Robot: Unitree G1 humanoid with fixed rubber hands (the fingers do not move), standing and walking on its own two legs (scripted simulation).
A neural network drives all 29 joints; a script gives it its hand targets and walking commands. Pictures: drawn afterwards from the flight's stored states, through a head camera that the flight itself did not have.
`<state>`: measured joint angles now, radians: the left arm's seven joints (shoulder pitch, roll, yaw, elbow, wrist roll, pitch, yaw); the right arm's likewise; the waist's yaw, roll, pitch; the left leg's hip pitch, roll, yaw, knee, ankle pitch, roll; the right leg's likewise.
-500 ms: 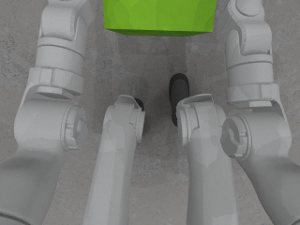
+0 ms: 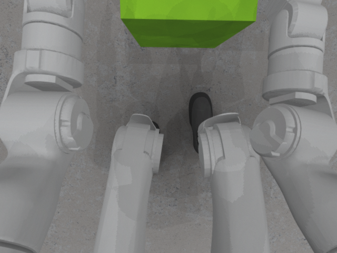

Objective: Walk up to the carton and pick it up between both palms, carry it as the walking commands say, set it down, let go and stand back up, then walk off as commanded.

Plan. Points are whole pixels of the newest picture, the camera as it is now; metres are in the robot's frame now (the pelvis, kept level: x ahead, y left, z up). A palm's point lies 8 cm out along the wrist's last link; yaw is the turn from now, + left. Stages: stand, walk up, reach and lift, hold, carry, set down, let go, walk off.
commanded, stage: set down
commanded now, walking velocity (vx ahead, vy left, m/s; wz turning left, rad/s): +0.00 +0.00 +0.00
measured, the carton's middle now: out of the picture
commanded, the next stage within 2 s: none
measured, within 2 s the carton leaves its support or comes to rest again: neither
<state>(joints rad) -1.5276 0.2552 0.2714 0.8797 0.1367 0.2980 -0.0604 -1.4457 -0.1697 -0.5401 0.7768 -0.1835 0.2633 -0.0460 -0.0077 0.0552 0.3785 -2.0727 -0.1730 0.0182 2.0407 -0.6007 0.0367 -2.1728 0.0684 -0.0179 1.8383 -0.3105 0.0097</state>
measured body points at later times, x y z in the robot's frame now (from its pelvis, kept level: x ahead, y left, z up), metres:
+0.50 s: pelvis +0.01 +0.00 -0.01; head +0.39 +0.01 +0.22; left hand +0.60 +0.14 -0.17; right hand +0.58 -0.18 -0.18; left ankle +0.10 +0.08 -0.39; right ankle +0.19 -0.11 -0.39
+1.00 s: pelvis +0.02 +0.00 -0.01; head +0.41 +0.02 +0.21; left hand +0.60 +0.14 -0.19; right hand +0.58 -0.18 -0.20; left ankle +0.10 +0.08 -0.39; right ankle +0.19 -0.11 -0.39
